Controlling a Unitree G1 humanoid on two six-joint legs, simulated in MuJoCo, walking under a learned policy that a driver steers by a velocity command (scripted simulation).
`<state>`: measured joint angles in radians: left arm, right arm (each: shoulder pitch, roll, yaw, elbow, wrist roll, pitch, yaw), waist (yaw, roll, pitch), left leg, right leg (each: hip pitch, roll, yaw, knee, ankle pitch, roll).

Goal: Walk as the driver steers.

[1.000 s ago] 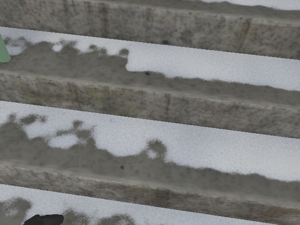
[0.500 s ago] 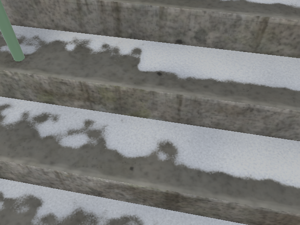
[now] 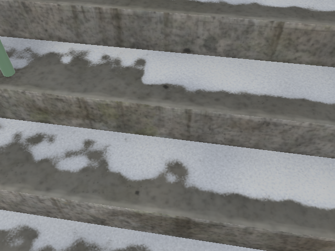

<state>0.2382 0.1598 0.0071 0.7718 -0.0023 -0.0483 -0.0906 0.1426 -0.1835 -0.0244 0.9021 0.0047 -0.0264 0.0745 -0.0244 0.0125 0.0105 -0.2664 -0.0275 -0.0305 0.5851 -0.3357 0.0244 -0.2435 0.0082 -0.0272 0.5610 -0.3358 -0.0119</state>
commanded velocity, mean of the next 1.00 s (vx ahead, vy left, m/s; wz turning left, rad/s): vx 0.38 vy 0.00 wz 0.00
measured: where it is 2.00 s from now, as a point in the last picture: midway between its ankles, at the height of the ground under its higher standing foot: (171, 78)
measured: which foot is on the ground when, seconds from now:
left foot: down 0.00-0.64, up 0.66-1.00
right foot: down 0.00-0.28, up 0.30-0.60, down 0.62-1.00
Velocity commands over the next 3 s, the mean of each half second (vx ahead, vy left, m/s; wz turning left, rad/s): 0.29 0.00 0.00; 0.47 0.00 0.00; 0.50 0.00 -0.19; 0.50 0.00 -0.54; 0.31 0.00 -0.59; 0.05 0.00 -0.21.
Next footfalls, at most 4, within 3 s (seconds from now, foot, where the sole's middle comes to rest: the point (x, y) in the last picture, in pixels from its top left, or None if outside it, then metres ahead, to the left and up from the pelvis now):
0.62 right None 0.32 -0.08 -0.60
1.16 left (134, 173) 0.64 0.13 -0.44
1.68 right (202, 84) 0.90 -0.11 -0.27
2.18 left None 1.22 0.01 -0.11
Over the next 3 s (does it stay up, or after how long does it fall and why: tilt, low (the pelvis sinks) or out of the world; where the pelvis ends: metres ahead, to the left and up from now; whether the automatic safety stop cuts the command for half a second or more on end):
stays up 1.15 -0.11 0.65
